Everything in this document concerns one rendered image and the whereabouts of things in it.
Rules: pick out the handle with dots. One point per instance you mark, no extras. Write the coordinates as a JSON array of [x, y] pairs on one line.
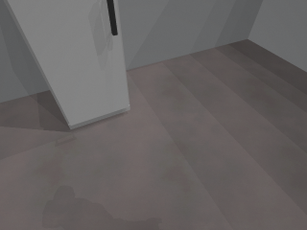
[[112, 17]]

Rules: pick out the fridge door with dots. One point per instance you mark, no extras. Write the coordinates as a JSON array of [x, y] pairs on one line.
[[80, 57]]

